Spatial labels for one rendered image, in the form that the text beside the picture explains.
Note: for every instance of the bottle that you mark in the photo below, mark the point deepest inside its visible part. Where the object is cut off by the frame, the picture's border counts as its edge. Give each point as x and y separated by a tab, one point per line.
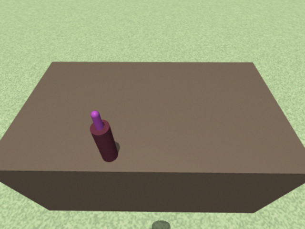
102	135

